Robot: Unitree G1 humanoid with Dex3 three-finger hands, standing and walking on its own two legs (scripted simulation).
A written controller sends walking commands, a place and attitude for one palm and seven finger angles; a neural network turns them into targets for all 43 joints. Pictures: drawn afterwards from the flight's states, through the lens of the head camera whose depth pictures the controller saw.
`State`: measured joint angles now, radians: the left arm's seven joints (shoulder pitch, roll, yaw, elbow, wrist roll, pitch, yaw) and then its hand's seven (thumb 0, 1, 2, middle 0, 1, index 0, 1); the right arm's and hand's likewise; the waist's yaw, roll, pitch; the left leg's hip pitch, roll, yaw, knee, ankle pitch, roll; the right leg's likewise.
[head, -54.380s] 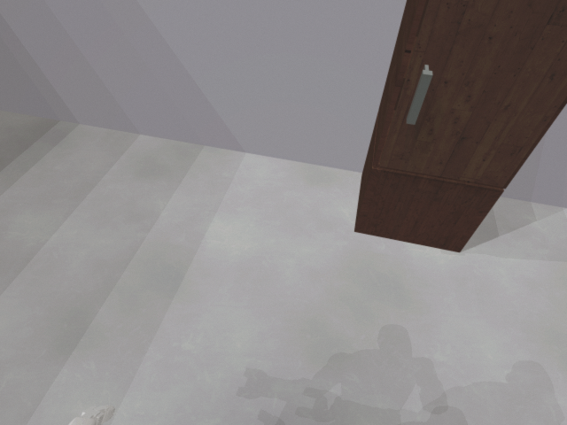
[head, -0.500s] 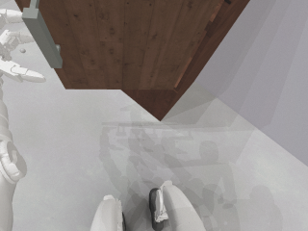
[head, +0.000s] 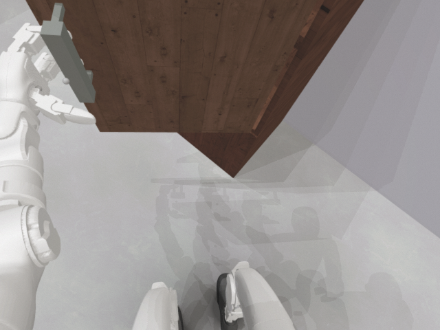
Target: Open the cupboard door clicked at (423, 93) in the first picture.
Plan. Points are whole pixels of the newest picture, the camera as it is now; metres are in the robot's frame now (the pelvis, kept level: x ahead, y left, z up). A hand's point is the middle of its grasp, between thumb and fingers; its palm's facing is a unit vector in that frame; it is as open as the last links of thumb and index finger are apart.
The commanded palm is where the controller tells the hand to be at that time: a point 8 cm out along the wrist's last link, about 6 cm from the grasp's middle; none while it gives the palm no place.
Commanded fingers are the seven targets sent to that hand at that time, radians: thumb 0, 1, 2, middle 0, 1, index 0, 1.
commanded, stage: slide the fingers in behind the handle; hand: left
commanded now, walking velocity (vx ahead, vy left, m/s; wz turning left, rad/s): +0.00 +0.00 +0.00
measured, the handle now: (74, 57) +0.57 +0.20 +0.05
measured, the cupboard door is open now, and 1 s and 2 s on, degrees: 43 43 48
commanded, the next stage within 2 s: close the thumb around the handle in 0.76 s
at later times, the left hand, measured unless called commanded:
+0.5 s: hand (86, 81) +0.52 +0.18 +0.05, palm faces -0.03 -1.00 -0.02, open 13.9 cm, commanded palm +0.50 +0.21 +0.06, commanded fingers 0.00 -0.50 0.30 -0.30 -1.20 -0.30 -1.20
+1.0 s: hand (87, 83) +0.52 +0.18 +0.05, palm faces -0.02 -1.00 -0.02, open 13.6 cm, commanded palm +0.50 +0.21 +0.06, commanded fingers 0.00 -0.05 0.49 -0.33 -1.25 -0.33 -1.25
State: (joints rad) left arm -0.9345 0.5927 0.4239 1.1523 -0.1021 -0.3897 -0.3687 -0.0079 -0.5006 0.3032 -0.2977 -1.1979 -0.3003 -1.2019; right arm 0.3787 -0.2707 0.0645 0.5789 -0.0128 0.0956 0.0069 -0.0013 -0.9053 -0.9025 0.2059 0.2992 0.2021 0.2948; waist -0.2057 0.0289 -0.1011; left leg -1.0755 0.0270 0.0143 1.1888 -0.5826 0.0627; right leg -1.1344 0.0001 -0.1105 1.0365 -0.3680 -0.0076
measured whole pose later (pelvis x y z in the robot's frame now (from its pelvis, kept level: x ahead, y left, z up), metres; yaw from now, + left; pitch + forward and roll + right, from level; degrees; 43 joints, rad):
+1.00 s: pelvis +0.00 -0.01 +0.00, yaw +1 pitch +26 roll -4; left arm -0.94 0.51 0.36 1.17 -0.10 -0.43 -0.27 -0.01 -0.43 0.34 -0.30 -1.21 -0.28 -1.21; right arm 0.37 -0.27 0.04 0.60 -0.02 0.08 0.01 0.00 -0.91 -0.90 0.20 0.30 0.20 0.29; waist -0.19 0.03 -0.10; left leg -1.06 0.02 0.01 1.18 -0.57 0.05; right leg -1.13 -0.01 -0.11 1.05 -0.38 -0.02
